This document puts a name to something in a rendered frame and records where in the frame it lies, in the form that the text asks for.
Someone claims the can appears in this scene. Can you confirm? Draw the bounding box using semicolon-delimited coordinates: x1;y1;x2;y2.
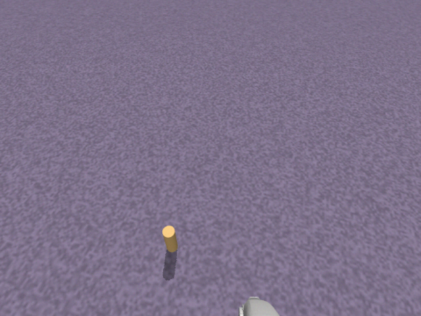
162;226;178;252

